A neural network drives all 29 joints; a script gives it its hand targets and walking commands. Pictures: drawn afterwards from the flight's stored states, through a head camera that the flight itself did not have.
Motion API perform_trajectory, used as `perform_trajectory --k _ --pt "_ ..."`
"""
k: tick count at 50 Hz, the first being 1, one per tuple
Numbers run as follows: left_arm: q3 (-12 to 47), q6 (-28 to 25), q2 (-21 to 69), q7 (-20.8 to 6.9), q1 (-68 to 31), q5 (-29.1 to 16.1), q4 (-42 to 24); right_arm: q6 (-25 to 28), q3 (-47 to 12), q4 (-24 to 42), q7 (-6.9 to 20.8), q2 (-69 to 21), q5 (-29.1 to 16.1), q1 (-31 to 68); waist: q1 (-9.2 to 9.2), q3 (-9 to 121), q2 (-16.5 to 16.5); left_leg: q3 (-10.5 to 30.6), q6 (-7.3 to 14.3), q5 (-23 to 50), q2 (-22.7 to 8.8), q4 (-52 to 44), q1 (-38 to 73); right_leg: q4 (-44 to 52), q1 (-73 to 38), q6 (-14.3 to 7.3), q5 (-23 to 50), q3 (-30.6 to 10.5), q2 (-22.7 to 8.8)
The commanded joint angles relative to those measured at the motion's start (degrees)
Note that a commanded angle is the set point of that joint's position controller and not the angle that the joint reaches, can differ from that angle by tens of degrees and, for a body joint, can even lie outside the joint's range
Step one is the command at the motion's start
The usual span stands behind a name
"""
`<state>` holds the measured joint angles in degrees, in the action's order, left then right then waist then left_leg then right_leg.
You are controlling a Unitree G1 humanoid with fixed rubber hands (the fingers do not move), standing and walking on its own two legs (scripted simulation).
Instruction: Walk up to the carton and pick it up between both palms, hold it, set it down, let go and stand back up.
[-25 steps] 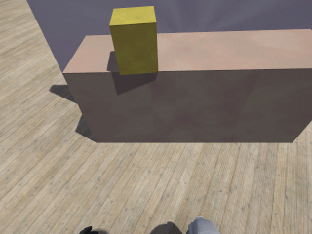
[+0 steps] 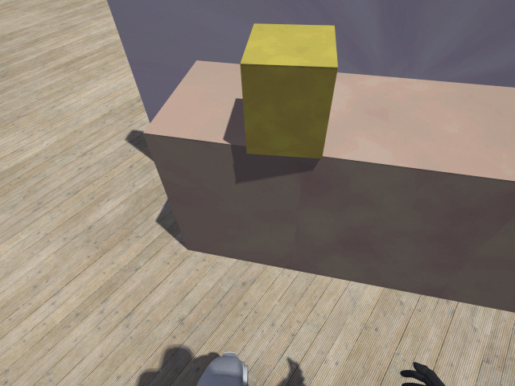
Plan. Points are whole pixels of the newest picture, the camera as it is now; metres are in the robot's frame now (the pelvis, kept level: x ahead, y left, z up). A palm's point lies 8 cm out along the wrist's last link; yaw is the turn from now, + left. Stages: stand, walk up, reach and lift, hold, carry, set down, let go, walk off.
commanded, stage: walk up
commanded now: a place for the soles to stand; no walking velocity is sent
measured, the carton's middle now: (288, 92) +0.77 +0.03 +0.04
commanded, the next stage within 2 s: none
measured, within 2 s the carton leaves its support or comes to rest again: neither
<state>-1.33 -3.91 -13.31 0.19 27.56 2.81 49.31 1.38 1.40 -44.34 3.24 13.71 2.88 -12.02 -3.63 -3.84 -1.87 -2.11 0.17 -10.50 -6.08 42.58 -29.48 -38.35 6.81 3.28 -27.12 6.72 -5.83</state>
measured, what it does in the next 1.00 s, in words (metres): walks ahead: left foot, then right foot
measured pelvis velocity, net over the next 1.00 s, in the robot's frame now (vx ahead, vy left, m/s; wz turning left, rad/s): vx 0.28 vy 0.05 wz -0.05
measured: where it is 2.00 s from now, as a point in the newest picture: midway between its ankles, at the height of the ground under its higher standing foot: (269, 346)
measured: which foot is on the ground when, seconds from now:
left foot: up 0.00-0.00, down 0.02-0.52, up 0.54-0.84, down 0.86-1.00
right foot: down 0.00-0.04, up 0.06-0.48, down 0.50-1.00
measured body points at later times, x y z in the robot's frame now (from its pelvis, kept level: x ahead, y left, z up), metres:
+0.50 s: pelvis +0.19 +0.01 +0.00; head +0.19 +0.00 +0.45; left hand +0.32 +0.24 -0.12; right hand +0.13 -0.23 -0.15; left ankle +0.14 +0.14 -0.71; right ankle +0.29 -0.11 -0.71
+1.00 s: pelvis +0.28 +0.05 -0.01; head +0.31 +0.07 +0.44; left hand +0.37 +0.30 -0.15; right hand +0.41 -0.19 -0.12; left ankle +0.37 +0.17 -0.71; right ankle +0.28 -0.10 -0.70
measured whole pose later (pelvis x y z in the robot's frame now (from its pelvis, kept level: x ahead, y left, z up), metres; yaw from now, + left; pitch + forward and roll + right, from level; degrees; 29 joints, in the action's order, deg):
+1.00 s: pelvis +0.28 +0.05 -0.01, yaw -3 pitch -4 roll +0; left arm -0.5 2.8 -15.0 1.6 13.5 0.2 46.8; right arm -1.1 -0.1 -45.7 -0.5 10.0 -0.4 -7.7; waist -1.7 -7.9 2.7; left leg -3.0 -0.1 -17.2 -3.0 45.4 -24.3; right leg -53.8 20.6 0.9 -35.8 0.4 -3.7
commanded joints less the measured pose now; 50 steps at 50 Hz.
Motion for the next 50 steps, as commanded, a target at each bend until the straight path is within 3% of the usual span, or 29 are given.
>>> perform_trajectory --k 1,2,3,4,6,8,11,15,20,22,24,25,26,27,28,29,31,34,36,38,41,42,43,44,45,46,47,48,50 --pt "0.09 0.48 -4.92 -0.74 2.23 1.07 -4.0 2.19 4.56 -0.11 -1.89 8.34 0.56 -17.13 9.15 4.06 -7.04 3.52 2.2 -6.43 1.59 -8.51 30.36 -13.55 19.86 -8.68 12.95 -1.47 -2.51" --pt "1.2 1.02 -1.86 -1.3 6.57 -0.12 -5.17 2.1 4.93 1.59 -2.57 13.0 0.57 -17.44 7.36 6.9 -16.66 29.64 5.37 -21.64 -12.99 -18.52 31.42 -29.41 27.12 -5.28 -4.47 -0.26 3.9" --pt "-0.59 2.26 -6.47 -0.97 4.41 -1.44 -6.74 1.07 5.84 1.72 -3.6 15.47 -2.67 -18.34 9.58 6.05 -13.48 45.88 10.04 -34.57 -18.34 -30.78 30.06 -34.94 31.63 -4.46 -7.8 -5.15 5.05" --pt "-0.72 2.71 -8.02 -0.87 -0.14 -0.67 -7.51 0.83 5.09 2.38 -4.2 14.3 -3.95 -16.24 9.08 1.54 -8.99 47.8 9.07 -37.56 -18.84 -34.61 26.57 -37.92 33.31 -4.4 -4.16 -8.92 3.14" --pt "-0.53 1.85 -6.79 -1.03 -3.11 -0.81 -7.63 1.19 3.97 3.27 -4.62 12.51 -3.33 -13.21 7.81 -3.15 -7.7 34.21 7.25 -24.46 -16.3 -30.81 21.57 -38.97 33.88 -4.5 1.07 -10.12 1.08" --pt "-0.84 1.44 -6.27 -0.93 -1.6 -0.47 -6.85 1.91 2.93 3.17 -4.22 9.53 -2.75 -9.34 5.31 -3.61 -10.04 24.77 9.49 -21.21 -13.37 -29.91 14.28 -33.94 28.74 -4.42 0.91 -9.46 0.03" --pt "-1.17 1.74 -5.67 -1.2 -1.41 -0.27 -6.18 2.88 2.11 2.44 -3.67 7.01 -2.04 -8.16 4.21 -2.06 -8.42 19.74 11.65 -21.02 -12.03 -29.79 12.32 -28.9 26.1 -3.41 2.66 -8.78 0.43" --pt "-0.86 2.02 -4.31 -1.98 -7.02 -0.13 -8.0 3.28 1.81 0.1 -3.93 6.64 -1.39 -10.65 5.35 -3.65 -6.64 16.1 13.4 -21.91 -12.9 -30.64 13.97 -19.15 29.74 -2.68 7.6 -7.72 -0.42" --pt "-0.66 0.86 -2.47 -2.49 -11.89 -0.45 -9.61 2.77 1.93 -2.17 -3.37 8.79 -0.5 -11.04 5.79 -3.99 -6.35 7.08 11.79 -18.15 -9.77 -26.32 10.61 -4.79 19.36 -4.51 14.57 -3.75 2.23" --pt "-1.25 0.28 -2.61 -1.79 -8.85 -0.31 -8.99 1.93 1.58 -2.78 -2.95 9.3 -0.15 -10.26 3.74 -2.82 -3.73 3.75 10.45 -15.22 -8.34 -19.93 7.25 0.75 9.24 -5.69 18.41 -0.94 4.62" --pt "-2.66 -0.16 -4.82 -0.36 -1.31 -0.07 -7.18 0.95 0.16 -3.3 -2.56 6.79 0.2 -12.0 0.44 0.14 2.39 -0.07 7.3 -9.68 -4.76 -7.06 2.34 3.07 -3.03 -6.43 17.13 -1.78 7.01" --pt "-3.85 -0.2 -7.37 0.41 3.15 0.4 -7.2 0.8 -1.36 -3.25 -2.27 3.33 -0.05 -14.17 -1.6 3.16 10.86 -4.95 4.36 -9.32 -0.66 7.6 -1.16 7.14 -7.77 -7.86 11.07 -13.63 -0.83" --pt "-4.79 0.07 -13.27 1.17 5.89 0.3 -8.83 0.24 -1.7 -1.65 -1.96 2.9 -0.28 -17.57 -1.07 4.58 17.89 -4.99 0.04 -24.86 5.55 23.74 -7.39 19.09 -8.22 -13.1 1.78 -43.32 -18.47" --pt "-5.53 1.16 -14.06 1.92 5.67 -2.04 -7.64 -1.4 0.3 -1.42 -2.4 7.82 -0.56 -15.44 -1.99 2.56 12.9 -0.58 -0.49 -28.46 3.12 28.99 -10.01 24.62 -5.0 -18.6 -11.13 -51.65 -22.53" --pt "-4.76 1.36 -12.64 2.39 3.54 -3.22 -8.4 -2.03 0.64 -0.29 -2.5 9.49 0.09 -11.53 -1.61 -0.8 10.63 1.89 -1.03 -25.22 2.1 31.37 -12.14 26.89 -2.78 -18.33 -12.21 -51.6 -21.32" --pt "-4.04 1.12 -11.34 2.55 2.38 -3.26 -8.85 -1.98 0.82 0.49 -2.61 9.15 0.19 -8.15 -1.95 -2.97 9.37 3.28 -1.28 -22.66 1.66 32.35 -13.89 26.0 -1.61 -17.39 -6.41 -46.15 -19.55" --pt "-3.52 0.39 -9.96 2.87 -1.46 -2.1 -9.61 -1.77 0.75 -0.19 -2.72 7.3 -0.03 -8.64 -0.22 -4.07 11.49 3.96 -2.1 -20.33 0.1 30.02 -11.58 23.03 2.95 -17.26 4.79 -35.05 -17.58" --pt "-2.23 -0.54 -6.56 2.55 -7.24 -1.62 -9.56 -1.86 0.53 -0.78 -2.96 4.84 -0.24 -10.31 2.8 -0.78 12.13 4.38 -3.45 -18.36 0.28 24.89 -2.73 19.75 8.0 -17.05 24.35 -23.53 -14.32" --pt "-1.73 -0.8 -6.1 2.37 -11.6 -1.7 -9.88 -2.08 -0.21 -1.38 -3.24 2.01 -0.99 -10.28 4.64 0.53 13.48 3.3 -2.79 -14.78 0.23 16.68 5.89 15.13 13.61 -16.24 41.15 -14.65 -12.03" --pt "-1.78 -0.29 -7.11 1.8 -13.92 -1.24 -10.01 -1.9 -0.41 -1.95 -3.32 0.93 -1.7 -9.76 5.24 1.9 15.52 0.38 -1.64 -7.93 1.73 8.21 11.68 10.17 15.03 -14.41 50.93 -8.91 -9.18" --pt "-1.57 1.84 -9.38 1.04 -15.16 -1.53 -9.63 -1.39 0.8 -2.16 -3.49 2.78 -1.11 -9.08 5.81 5.19 11.4 -5.18 -0.02 8.32 6.03 -4.03 20.15 1.59 15.49 -11.37 44.46 -6.59 -6.47" --pt "-1.11 2.48 -9.24 0.77 -15.26 -1.76 -9.59 -0.95 1.29 -1.15 -3.59 4.45 -1.11 -8.3 6.36 5.73 8.61 -3.72 0.87 14.48 5.95 -8.68 23.14 -0.76 17.55 -9.77 38.16 -6.47 -5.44" --pt "-0.61 2.91 -7.97 0.45 -13.0 -2.26 -9.26 -0.56 1.87 0.12 -3.68 7.03 -1.07 -7.18 6.05 6.9 3.99 1.28 2.08 21.46 2.53 -10.34 25.5 -3.24 19.5 -7.78 28.88 -5.68 -3.45" --pt "0.24 3.33 -5.1 0.3 -7.82 -2.87 -9.01 -0.44 2.62 1.87 -3.77 10.4 -1.1 -5.27 3.9 9.87 -5.27 15.94 5.76 25.86 -9.84 -14.32 25.14 -11.93 19.91 -4.43 10.59 -2.26 1.47" --pt "0.64 5.0 -4.03 1.42 -5.89 -3.42 -7.7 -1.17 2.97 1.87 -3.82 11.82 -3.79 -3.47 4.08 11.35 -8.98 22.93 13.99 18.93 -16.64 -18.46 17.88 -16.87 14.81 -3.09 -10.85 -4.4 3.53" --pt "0.28 6.2 -4.99 1.91 -9.1 -2.96 -6.86 -1.53 3.18 2.25 -4.28 11.78 -4.56 -0.39 4.91 8.13 -9.31 26.35 15.57 5.98 -17.01 -22.19 12.51 -20.39 15.48 -2.45 -13.67 -6.81 2.42" --pt "-0.04 6.53 -5.7 1.9 -11.51 -2.48 -7.06 -1.77 2.74 2.29 -4.52 10.46 -4.33 1.05 5.17 5.08 -8.5 23.94 14.2 2.32 -14.4 -23.57 10.61 -20.04 16.52 -2.58 -13.3 -7.43 2.5" --pt "0.09 6.39 -4.99 1.82 -11.9 -2.57 -6.9 -2.05 2.44 2.57 -4.75 10.15 -3.49 2.4 5.03 4.25 -9.51 20.57 12.8 4.99 -12.06 -22.31 11.33 -18.34 17.61 -2.68 -12.51 -7.76 2.49" --pt "0.18 5.71 -4.15 1.76 -7.94 -2.53 -4.92 -2.19 2.12 3.24 -4.87 10.1 -2.6 5.43 3.07 5.32 -13.19 16.28 11.42 10.27 -10.24 -19.06 10.06 -14.39 14.25 -2.7 -6.37 -6.73 2.31"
